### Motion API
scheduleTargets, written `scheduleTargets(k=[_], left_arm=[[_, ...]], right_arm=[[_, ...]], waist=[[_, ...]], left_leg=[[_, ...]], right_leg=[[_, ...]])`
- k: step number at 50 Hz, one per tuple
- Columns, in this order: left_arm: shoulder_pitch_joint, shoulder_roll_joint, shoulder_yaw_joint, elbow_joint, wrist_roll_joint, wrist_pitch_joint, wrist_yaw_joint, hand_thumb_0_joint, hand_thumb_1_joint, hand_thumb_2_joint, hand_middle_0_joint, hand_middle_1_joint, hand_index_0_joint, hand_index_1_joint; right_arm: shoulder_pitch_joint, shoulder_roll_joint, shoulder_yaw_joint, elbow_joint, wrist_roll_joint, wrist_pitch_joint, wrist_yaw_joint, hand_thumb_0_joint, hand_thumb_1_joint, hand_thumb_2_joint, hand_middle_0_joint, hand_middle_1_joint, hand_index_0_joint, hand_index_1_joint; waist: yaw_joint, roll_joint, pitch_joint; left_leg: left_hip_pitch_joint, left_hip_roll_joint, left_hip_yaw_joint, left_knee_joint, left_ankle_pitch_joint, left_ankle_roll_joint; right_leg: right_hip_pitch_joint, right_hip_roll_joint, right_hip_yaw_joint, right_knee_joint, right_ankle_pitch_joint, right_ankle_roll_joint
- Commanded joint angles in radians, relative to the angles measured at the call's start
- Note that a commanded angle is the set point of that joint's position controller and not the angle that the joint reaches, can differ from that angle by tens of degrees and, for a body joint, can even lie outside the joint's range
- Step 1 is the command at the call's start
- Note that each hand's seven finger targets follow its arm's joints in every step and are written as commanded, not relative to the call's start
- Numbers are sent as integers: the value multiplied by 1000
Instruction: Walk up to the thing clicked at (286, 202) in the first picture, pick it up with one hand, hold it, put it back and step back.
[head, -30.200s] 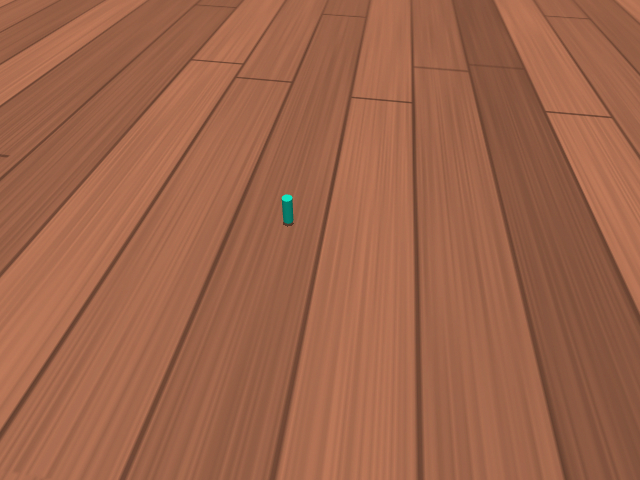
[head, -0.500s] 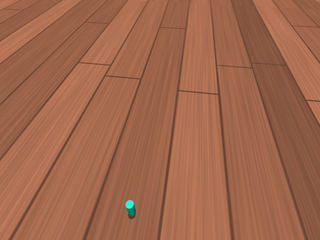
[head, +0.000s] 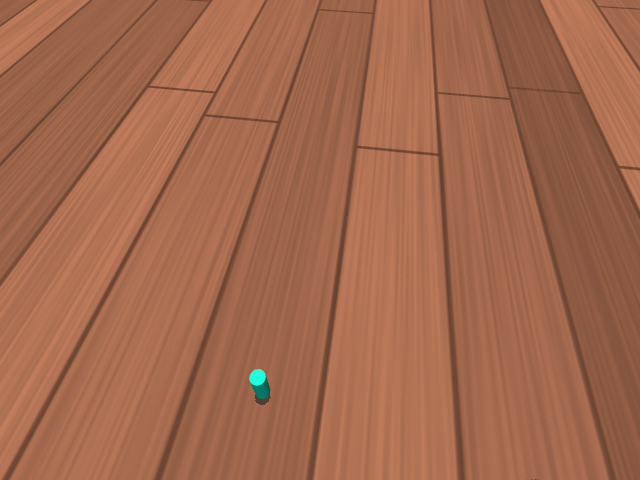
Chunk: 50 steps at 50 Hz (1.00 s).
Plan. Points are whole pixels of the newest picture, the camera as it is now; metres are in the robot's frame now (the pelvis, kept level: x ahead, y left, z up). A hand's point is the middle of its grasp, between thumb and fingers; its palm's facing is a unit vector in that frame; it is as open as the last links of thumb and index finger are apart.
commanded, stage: step back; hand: left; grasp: from the side
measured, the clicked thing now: (260, 384) +0.44 +0.18 -0.71
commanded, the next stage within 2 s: none
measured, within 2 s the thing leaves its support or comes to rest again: neither
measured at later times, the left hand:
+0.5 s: hand out of the picture +0.04 +0.31 -0.18, palm faces -0.08 -0.93 -0.36, open 7.4 cm
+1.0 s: hand out of the picture -0.09 +0.29 -0.14, palm faces -0.02 -0.91 -0.41, open 7.4 cm
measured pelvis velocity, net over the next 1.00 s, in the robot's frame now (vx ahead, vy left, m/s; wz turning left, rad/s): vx -0.22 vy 0.03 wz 0.00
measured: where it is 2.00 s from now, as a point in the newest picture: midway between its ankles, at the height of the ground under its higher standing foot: outside the picture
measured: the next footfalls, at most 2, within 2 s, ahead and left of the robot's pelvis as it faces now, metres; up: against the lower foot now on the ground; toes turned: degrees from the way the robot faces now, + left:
right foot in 0.66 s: -0.12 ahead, -0.09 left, +0.00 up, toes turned -2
left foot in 1.06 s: -0.22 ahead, +0.16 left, +0.00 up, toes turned -2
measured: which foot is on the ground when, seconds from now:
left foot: down 0.00-0.70, up 0.72-1.00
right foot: down 0.00-0.20, up 0.22-0.64, down 0.66-1.00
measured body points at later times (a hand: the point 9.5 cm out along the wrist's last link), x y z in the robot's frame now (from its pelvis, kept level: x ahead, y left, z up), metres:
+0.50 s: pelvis -0.08 +0.05 -0.01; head +0.00 +0.07 +0.43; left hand +0.04 +0.36 -0.15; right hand +0.00 -0.26 -0.13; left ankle -0.02 +0.13 -0.74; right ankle -0.13 -0.10 -0.68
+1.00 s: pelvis -0.22 +0.03 -0.01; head -0.15 +0.02 +0.43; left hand -0.09 +0.34 -0.11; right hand -0.15 -0.30 -0.14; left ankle -0.25 +0.17 -0.71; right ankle -0.16 -0.08 -0.74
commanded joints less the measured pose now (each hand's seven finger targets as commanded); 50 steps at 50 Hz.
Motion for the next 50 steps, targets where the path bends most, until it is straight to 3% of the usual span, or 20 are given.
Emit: scheduleTargets(k=[1, 6, 8, 9, 10, 11, 12, 13, 17, 21, 26, 31, 33, 34, 35, 36, 37, 40, 46, 50], left_arm=[[-44, 267, 65, -115, 4, -3, 22, 0, 900, 900, -200, -300, -200, -300], [-153, 301, 73, -205, 33, 13, 21, 0, 900, 900, -200, -300, -200, -300], [-182, 288, 70, -228, 30, 20, 20, 0, 900, 900, -200, -300, -200, -300], [-160, 254, 65, -230, 23, 26, 21, 0, 900, 900, -200, -300, -200, -300], [-121, 198, 56, -235, 5, 33, 24, 0, 900, 900, -200, -300, -200, -300], [-79, 189, 58, -231, 9, 41, 35, 0, 900, 900, -200, -300, -200, -300], [-53, 192, 58, -224, 10, 43, 41, 0, 900, 900, -200, -300, -200, -300], [-37, 197, 57, -215, 10, 44, 46, 0, 900, 900, -200, -300, -200, -300], [60, 224, 60, -201, 4, 48, 45, 0, 900, 900, -200, -300, -200, -300], [38, 219, 65, -235, 19, 35, 39, 0, 900, 900, -200, -300, -200, -300], [49, 206, 69, -251, 19, 25, 32, 0, 900, 900, -200, -300, -200, -300], [187, 206, 79, -208, 25, 23, 10, 0, 900, 900, -200, -300, -200, -300], [268, 204, 86, -179, 34, 16, 8, 0, 900, 900, -200, -300, -200, -300], [244, 259, 100, -196, 50, 13, 9, 0, 900, 900, -200, -300, -200, -300], [171, 346, 119, -237, 43, 13, 5, 0, 900, 900, -200, -300, -200, -300], [69, 404, 125, -291, 56, 11, 10, 0, 900, 900, -200, -300, -200, -300], [-12, 360, 121, -324, 55, 7, 16, 0, 900, 900, -200, -300, -200, -300], [-72, 244, 97, -338, 48, -3, 23, 0, 900, 900, -200, -300, -200, -300], [119, 221, 97, -344, 48, 6, 34, 0, 900, 900, -200, -300, -200, -300], [75, 255, 91, -369, 35, 25, 31, 0, 900, 900, -200, -300, -200, -300]], right_arm=[[21, -215, -60, -95, 4, 7, -8, 0, -900, -900, 200, 300, 200, 300], [119, -200, -73, -133, -7, 30, 8, 0, -900, -900, 200, 300, 200, 300], [162, -213, -79, -134, -8, 25, 12, 0, -900, -900, 200, 300, 200, 300], [156, -235, -84, -140, -13, 17, 9, 0, -900, -900, 200, 300, 200, 300], [109, -309, -97, -160, -22, 7, 5, 0, -900, -900, 200, 300, 200, 300], [115, -340, -105, -173, -30, -5, -3, 0, -900, -900, 200, 300, 200, 300], [101, -352, -104, -181, -34, -11, -9, 0, -900, -900, 200, 300, 200, 300], [88, -344, -106, -198, -35, -14, -16, 0, -900, -900, 200, 300, 200, 300], [-3, -245, -88, -255, -39, -19, -37, 0, -900, -900, 200, 300, 200, 300], [97, -230, -92, -253, -33, -21, -46, 0, -900, -900, 200, 300, 200, 300], [117, -255, -95, -268, -33, -15, -47, 0, -900, -900, 200, 300, 200, 300], [30, -278, -95, -294, -28, -3, -40, 0, -900, -900, 200, 300, 200, 300], [-3, -265, -89, -294, -19, 6, -34, 0, -900, -900, 200, 300, 200, 300], [0, -229, -79, -298, -8, 8, -31, 0, -900, -900, 200, 300, 200, 300], [-27, -196, -71, -312, -7, 7, -33, 0, -900, -900, 200, 300, 200, 300], [-15, -227, -88, -292, -15, 13, -42, 0, -900, -900, 200, 300, 200, 300], [38, -249, -93, -268, -11, 13, -37, 0, -900, -900, 200, 300, 200, 300], [124, -199, -71, -227, -2, 8, -31, 0, -900, -900, 200, 300, 200, 300], [88, -188, -50, -274, -12, -14, -49, 0, -900, -900, 200, 300, 200, 300], [164, -189, -62, -255, -23, -16, -44, 0, -900, -900, 200, 300, 200, 300]], waist=[[-7, -84, -192], [-40, -225, -170], [-52, -207, -140], [-43, -75, -120], [-23, 159, -86], [-11, 146, -115], [-8, 134, -136], [-7, 146, -152], [54, 110, -215], [-5, 86, -224], [-33, 108, -202], [21, 108, -224], [58, 87, -222], [48, -73, -167], [60, -281, -72], [65, -316, -7], [20, -277, 30], [-40, -150, -10], [80, -184, -180], [48, -226, -206]], left_leg=[[44, 10, -1, 180, 263, 66], [39, -53, -6, 372, -204, 75], [35, -19, -25, 284, -74, 84], [-25, 57, -114, 116, 149, 101], [-53, 200, -356, -76, 388, 147], [6, 259, -456, -98, 488, 171], [27, 285, -480, -80, 558, 192], [30, 272, -469, -82, 544, 163], [135, 173, -235, -11, 431, 171], [245, 209, -244, 9, 476, 226], [229, 258, -248, 14, 446, 277], [30, 217, -194, -8, 116, 207], [-91, 168, -149, 50, 5, 139], [-226, 83, -98, 166, -123, 79], [-327, -106, -1, 375, -313, 20], [-227, -120, -92, 605, -402, 3], [-171, -94, -146, 700, -353, 8], [-247, -181, -155, 726, -215, 19], [-346, -98, -94, 453, -325, -20], [-130, -59, -8, 158, -227, 11]], right_leg=[[-31, -177, 146, -13, 352, -152], [-205, -294, 205, 11, 283, -244], [-231, -240, 161, 96, 181, -189], [-198, -132, 100, 248, 74, -131], [-252, 79, 62, 458, -118, -68], [-298, 130, 180, 570, -377, -71], [-310, 140, 234, 657, -422, -68], [-322, 142, 272, 706, -402, -70], [-340, 122, 252, 773, -247, -54], [-362, 109, 223, 693, -276, -3], [-306, 74, 177, 502, -301, -4], [-85, 47, 86, 209, -158, -43], [32, 34, 92, 49, -28, -78], [6, -86, 313, -37, -111, -127], [-126, -262, 568, -171, -198, -244], [-361, -389, 691, -226, -210, -354], [-435, -378, 645, -227, -187, -336], [-236, -141, 262, -99, 149, -180], [229, -206, 279, 56, 435, -247], [114, -203, 248, 126, 461, -215]])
